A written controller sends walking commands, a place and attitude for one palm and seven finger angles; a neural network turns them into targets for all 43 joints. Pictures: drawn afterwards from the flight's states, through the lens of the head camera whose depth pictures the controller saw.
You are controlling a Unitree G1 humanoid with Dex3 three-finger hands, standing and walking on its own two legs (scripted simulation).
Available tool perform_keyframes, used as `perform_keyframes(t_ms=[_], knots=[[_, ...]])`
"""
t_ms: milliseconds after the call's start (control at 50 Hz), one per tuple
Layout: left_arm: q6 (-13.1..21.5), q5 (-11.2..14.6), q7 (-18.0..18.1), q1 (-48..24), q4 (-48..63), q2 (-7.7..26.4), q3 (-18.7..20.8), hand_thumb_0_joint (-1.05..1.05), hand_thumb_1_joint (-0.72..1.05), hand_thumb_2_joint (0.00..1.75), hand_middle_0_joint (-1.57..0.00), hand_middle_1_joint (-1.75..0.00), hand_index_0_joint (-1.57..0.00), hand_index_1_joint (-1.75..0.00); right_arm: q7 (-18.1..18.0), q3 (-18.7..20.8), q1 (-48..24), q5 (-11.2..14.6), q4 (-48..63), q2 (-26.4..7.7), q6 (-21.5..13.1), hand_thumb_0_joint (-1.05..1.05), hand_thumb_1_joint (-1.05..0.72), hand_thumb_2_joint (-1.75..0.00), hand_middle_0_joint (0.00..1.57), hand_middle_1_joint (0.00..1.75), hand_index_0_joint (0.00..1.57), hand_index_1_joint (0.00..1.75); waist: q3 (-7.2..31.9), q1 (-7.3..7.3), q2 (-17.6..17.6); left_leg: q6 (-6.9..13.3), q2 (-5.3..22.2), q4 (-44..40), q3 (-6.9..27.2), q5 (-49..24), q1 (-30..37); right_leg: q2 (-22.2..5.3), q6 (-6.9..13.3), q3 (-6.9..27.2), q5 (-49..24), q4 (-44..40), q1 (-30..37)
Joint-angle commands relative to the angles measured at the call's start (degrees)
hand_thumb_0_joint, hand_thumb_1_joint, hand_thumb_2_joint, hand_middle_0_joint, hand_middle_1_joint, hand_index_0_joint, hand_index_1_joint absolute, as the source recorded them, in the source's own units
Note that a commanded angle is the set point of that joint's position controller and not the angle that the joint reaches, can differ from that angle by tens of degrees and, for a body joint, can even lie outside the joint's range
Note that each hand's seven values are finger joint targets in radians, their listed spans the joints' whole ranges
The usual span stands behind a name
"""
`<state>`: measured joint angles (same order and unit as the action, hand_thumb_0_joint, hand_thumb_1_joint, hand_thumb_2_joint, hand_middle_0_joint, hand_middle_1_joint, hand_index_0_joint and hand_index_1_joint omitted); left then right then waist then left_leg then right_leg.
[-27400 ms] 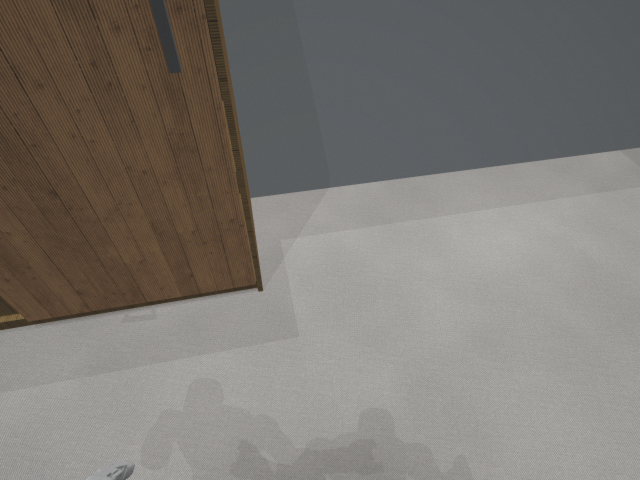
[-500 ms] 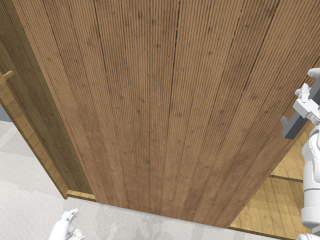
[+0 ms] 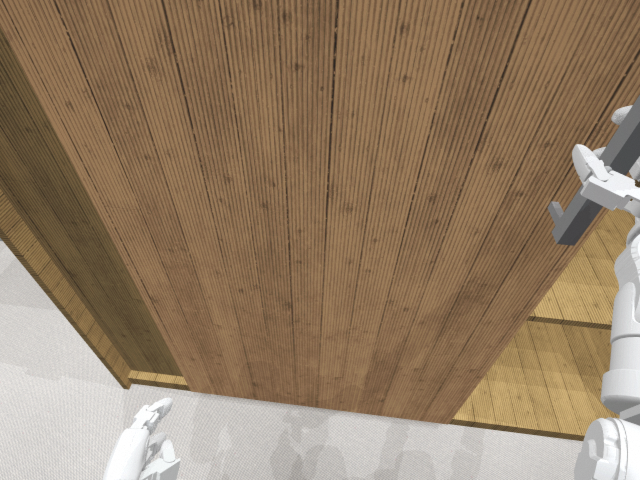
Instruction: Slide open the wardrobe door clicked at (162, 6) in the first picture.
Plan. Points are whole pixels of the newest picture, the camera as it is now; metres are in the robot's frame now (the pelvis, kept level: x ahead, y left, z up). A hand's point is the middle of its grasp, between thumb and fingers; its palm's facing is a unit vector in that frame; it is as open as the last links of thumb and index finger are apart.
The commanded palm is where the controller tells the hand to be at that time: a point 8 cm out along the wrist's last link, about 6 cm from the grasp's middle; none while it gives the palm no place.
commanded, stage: loosen the grip on the handle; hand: right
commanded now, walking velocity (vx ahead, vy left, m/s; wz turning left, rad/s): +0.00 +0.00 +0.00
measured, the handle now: (621, 128) +0.42 -0.30 +0.27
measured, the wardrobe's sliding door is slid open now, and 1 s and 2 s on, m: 0.54 0.54 0.54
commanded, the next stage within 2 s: slip the hand off the handle in 0.40 s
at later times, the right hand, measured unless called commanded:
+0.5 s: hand (600, 165) +0.40 -0.28 +0.24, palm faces +0.45 +0.88 -0.12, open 14.5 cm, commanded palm +0.36 -0.32 +0.23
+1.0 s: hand out of the picture +0.38 -0.35 +0.24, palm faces +0.55 +0.82 -0.15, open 14.7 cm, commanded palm +0.36 -0.38 +0.23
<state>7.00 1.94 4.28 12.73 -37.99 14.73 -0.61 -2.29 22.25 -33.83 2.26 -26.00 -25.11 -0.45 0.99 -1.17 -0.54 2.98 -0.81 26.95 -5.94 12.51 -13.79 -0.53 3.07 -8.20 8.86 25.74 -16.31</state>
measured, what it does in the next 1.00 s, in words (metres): stands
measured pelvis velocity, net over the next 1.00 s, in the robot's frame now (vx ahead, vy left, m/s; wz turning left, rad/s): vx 0.02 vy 0.01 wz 0.01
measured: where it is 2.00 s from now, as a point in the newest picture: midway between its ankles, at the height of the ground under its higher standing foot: outside the picture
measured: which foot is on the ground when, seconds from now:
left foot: down 0.00-1.00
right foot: down 0.00-1.00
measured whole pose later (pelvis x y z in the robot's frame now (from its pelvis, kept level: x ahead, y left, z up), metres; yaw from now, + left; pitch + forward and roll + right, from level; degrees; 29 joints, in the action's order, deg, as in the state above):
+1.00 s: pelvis +0.02 +0.01 -0.01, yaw +1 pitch +3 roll +1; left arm 4.2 2.2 6.6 15.6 -40.0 15.7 -2.0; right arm 3.1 31.1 -30.1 5.4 -31.6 -36.4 -6.3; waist 2.6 -0.7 -1.2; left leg 3.6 -2.6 31.0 -6.0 16.0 -17.8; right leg -0.4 2.6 -4.2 14.0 33.3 -22.0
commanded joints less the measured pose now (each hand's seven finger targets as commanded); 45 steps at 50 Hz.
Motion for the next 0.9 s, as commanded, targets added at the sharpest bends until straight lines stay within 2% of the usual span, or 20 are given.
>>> perform_keyframes(t_ms=[0, 40, 140, 160, 180, 200, 240, 260, 300, 380, 400, 460, 480, 520, 580, 660, 680, 720, 800, 880], knots=[[2.82, 0.19, 0.82, -4.22, 6.94, 8.4, 1.83, 0.0, 0.9, 0.9, -0.2, -0.3, -0.2, -0.3, -4.16, 1.77, -26.23, -1.32, 12.16, -17.43, -7.81, 0.0, 0.31, -0.32, 0.45, 1.4, 0.45, 1.4, 11.45, 1.56, 2.3, -1.67, 1.87, -6.57, 6.16, 9.94, -5.17, -2.38, -1.22, 9.54, 14.0, -5.3, 7.38], [3.09, 0.25, 0.9, -4.55, 5.74, 7.97, 1.65, 0.0, 0.9, 0.9, -0.2, -0.3, -0.2, -0.3, -3.96, -0.58, -28.5, -1.55, 9.21, -16.0, -9.3, 0.0, 0.55, -0.2, 0.42, 1.37, 0.42, 1.37, 9.58, 2.22, 1.67, -1.82, 2.12, -7.09, 6.98, 13.34, -6.23, -1.77, -1.21, 8.9, 15.77, -3.66, 5.96], [3.58, 0.08, 0.79, -4.13, 4.44, 7.65, 1.86, 0.0, 0.9, 0.9, -0.2, -0.3, -0.2, -0.3, -3.52, -0.86, -29.49, -1.81, 7.93, -17.58, -11.5, 0.0, 0.55, -0.2, 0.36, 1.28, 0.36, 1.28, 10.97, 1.88, -4.03, -1.41, 2.46, -6.46, 8.29, 14.57, -5.93, -0.72, -1.31, 9.19, 16.01, -0.96, 3.72], [3.68, 0.09, 0.75, -4.31, 4.52, 7.59, 1.76, 0.0, 0.9, 0.9, -0.2, -0.3, -0.2, -0.3, -3.44, -0.92, -28.85, -1.21, 8.12, -17.23, -11.47, 0.0, 0.55, -0.2, 0.34, 1.27, 0.34, 1.27, 10.81, 1.69, -3.8, -1.36, 2.66, -6.55, 8.74, 15.09, -5.58, -0.5, -1.31, 9.26, 15.56, -0.43, 2.71], [3.34, 0.06, 0.88, -4.18, 4.15, 7.77, 2.0, 0.0, 0.9, 0.9, -0.2, -0.3, -0.2, -0.3, -3.59, 1.65, -26.11, -0.36, 7.21, -18.98, -11.47, 0.0, 0.55, -0.2, 0.33, 1.25, 0.33, 1.25, 11.2, 0.92, -2.08, -1.31, 3.23, -7.33, 10.01, 15.57, -3.67, -0.74, -1.25, 8.85, 13.74, 0.32, 1.17], [3.1, 0.0, 0.99, -3.94, 3.94, 8.12, 1.95, 0.0, 0.9, 0.9, -0.2, -0.3, -0.2, -0.3, -3.59, 4.82, -26.28, -0.04, 6.8, -22.94, -11.41, 0.0, 0.55, -0.2, 0.32, 1.23, 0.32, 1.23, 11.13, 0.81, -1.03, -1.58, 3.37, -7.71, 10.82, 16.42, -2.77, -0.55, -1.11, 8.51, 12.28, 0.97, -0.5], [2.83, -0.03, 0.88, -4.95, 4.7, 7.54, 1.95, 0.0, 0.9, 0.9, -0.2, -0.3, -0.2, -0.3, -3.33, 3.89, -23.42, 1.0, 8.46, -20.69, -10.57, 0.0, 0.55, -0.2, 0.29, 1.2, 0.29, 1.2, 10.54, 0.24, -1.11, -1.58, 4.2, -7.62, 11.87, 16.41, -2.14, -0.8, -1.25, 8.19, 10.24, 1.79, -1.61], [2.69, 0.02, 1.06, -5.16, 4.72, 7.68, 1.98, 0.0, 0.9, 0.9, -0.2, -0.3, -0.2, -0.3, -3.32, 4.56, -22.47, 1.32, 8.71, -21.36, -10.07, 0.0, 0.55, -0.2, 0.28, 1.18, 0.28, 1.18, 9.98, 0.24, -0.92, -1.64, 4.45, -7.59, 12.24, 16.03, -2.13, -0.97, -1.27, 8.18, 9.73, 2.02, -1.92], [2.4, -0.04, 1.17, -5.26, 5.12, 7.72, 2.0, 0.0, 0.9, 0.9, -0.2, -0.3, -0.2, -0.3, -3.4, 4.64, -21.39, 1.74, 12.01, -21.0, -9.33, 0.0, 0.55, -0.2, 0.25, 1.15, 0.25, 1.15, 11.48, -0.06, -2.83, -1.55, 4.75, -6.91, 12.6, 12.36, -1.08, -1.21, -1.16, 8.04, 7.06, 2.23, -1.11], [1.84, -0.2, 1.63, -3.6, 4.98, 8.39, 2.14, 0.0, 0.9, 0.9, -0.2, -0.3, -0.2, -0.3, -3.16, 8.42, -14.18, 3.19, 13.8, -21.89, -6.84, 0.0, 0.55, -0.2, 0.25, 1.15, 0.25, 1.15, 13.58, -0.88, -0.18, -1.62, 3.43, -3.08, 8.71, -4.46, 0.63, -1.47, -0.87, 7.82, -3.29, 2.33, 2.09], [1.8, -0.08, 1.65, -3.38, 5.78, 8.28, 2.02, 0.0, 0.9, 0.9, -0.2, -0.3, -0.2, -0.3, -2.62, 7.67, -13.32, 3.64, 16.13, -20.64, -6.35, 0.0, 0.55, -0.2, 0.25, 1.15, 0.25, 1.15, 15.44, -0.68, -1.02, -1.69, 2.85, -1.79, 7.9, -8.73, 1.24, -1.08, -0.76, 7.5, -6.21, 2.35, 3.7], [1.52, 0.16, 1.78, -3.42, 6.55, 8.04, 2.01, 0.0, 0.9, 0.9, -0.2, -0.3, -0.2, -0.3, -2.11, 8.35, -10.49, 4.46, 18.94, -19.89, -4.59, 0.0, 0.55, -0.2, 0.25, 1.15, 0.25, 1.15, 15.86, -0.99, -1.12, -1.85, 2.11, -0.85, 6.19, -11.32, 0.23, -0.94, -0.94, 7.25, -8.74, 2.45, 5.59], [1.36, 0.09, 1.96, -3.45, 5.75, 8.34, 1.72, 0.0, 0.9, 0.9, -0.2, -0.3, -0.2, -0.3, -2.45, 7.46, -15.32, 4.24, 19.23, -20.29, -4.54, 0.0, 0.55, -0.2, 0.25, 1.15, 0.25, 1.15, 14.55, 0.02, -1.56, -1.85, 2.24, -1.38, 6.38, -11.24, -1.22, -1.21, -0.87, 7.2, -8.57, 2.65, 6.07], [1.11, 0.02, 2.15, -2.88, 5.98, 8.28, 1.83, 0.0, 0.9, 0.9, -0.2, -0.3, -0.2, -0.3, -2.75, 9.09, -13.23, 3.92, 17.08, -21.75, -3.47, 0.0, 0.55, -0.2, 0.25, 1.15, 0.25, 1.15, 14.22, 0.03, 0.45, -2.17, 1.93, -1.39, 6.13, -10.5, -1.03, -0.89, -0.81, 7.3, -7.73, 2.59, 4.93], [0.23, 0.11, 2.54, -2.82, 5.75, 8.22, 1.56, 0.0, 0.9, 0.9, -0.2, -0.3, -0.2, -0.3, -3.02, 11.19, -13.24, 3.44, 15.55, -24.71, -2.89, 0.0, 0.55, -0.2, 0.25, 1.15, 0.25, 1.15, 13.68, -0.34, -0.77, -2.08, 2.15, -1.98, 6.4, -8.52, -0.74, -0.98, -0.96, 7.32, -6.25, 2.24, 4.04], [-0.36, 0.41, 2.74, -3.22, 6.66, 7.84, 1.19, 0.0, 0.9, 0.9, -0.2, -0.3, -0.2, -0.3, -1.88, 10.33, -14.12, 3.58, 13.79, -24.73, -2.77, 0.0, 0.55, -0.2, 0.25, 1.15, 0.25, 1.15, 13.74, 0.26, -1.58, -2.21, 2.05, -2.09, 6.46, -7.14, -1.3, -0.69, -1.04, 7.35, -4.85, 2.21, 3.83], [-0.64, 0.35, 2.77, -2.76, 6.24, 7.93, 1.29, 0.0, 0.9, 0.9, -0.2, -0.3, -0.2, -0.3, -1.91, 12.08, -12.96, 3.69, 12.74, -26.28, -3.15, 0.0, 0.55, -0.2, 0.25, 1.15, 0.25, 1.15, 13.24, -0.24, -0.94, -2.17, 2.16, -2.52, 6.68, -7.07, -0.84, -0.93, -1.02, 7.42, -4.62, 2.29, 3.2], [-0.62, 0.4, 2.68, -2.98, 7.06, 7.84, 1.15, 0.0, 0.9, 0.9, -0.2, -0.3, -0.2, -0.3, -0.99, 11.45, -13.85, 3.66, 13.38, -26.3, -3.95, 0.0, 0.55, -0.2, 0.25, 1.15, 0.25, 1.15, 13.96, -0.03, -2.16, -2.1, 2.02, -2.05, 6.66, -7.94, -0.89, -0.72, -0.95, 7.52, -5.22, 2.48, 3.55], [-0.97, 0.41, 2.84, -1.77, 6.49, 8.39, 1.15, 0.0, 0.9, 0.9, -0.2, -0.3, -0.2, -0.3, 1.03, 13.41, -15.98, 3.6, 10.08, -30.3, -5.97, 0.0, 0.55, -0.2, 0.25, 1.15, 0.25, 1.15, 13.74, 0.69, -0.96, -2.44, 2.19, -2.25, 7.7, -6.99, -0.44, -0.77, -0.76, 7.46, -3.44, 2.95, 1.5], [-0.59, 0.36, 2.93, -0.89, 5.63, 8.7, 1.32, 0.0, 0.9, 0.9, -0.2, -0.3, -0.2, -0.3, 3.91, 10.57, -20.01, 3.0, 8.75, -29.56, -9.13, 0.0, 0.55, -0.2, 0.25, 1.15, 0.25, 1.15, 13.32, 1.92, -5.13, -1.92, 2.13, -2.25, 8.04, -4.38, -3.23, -0.86, -0.65, 7.79, -2.11, 3.77, 2.49]])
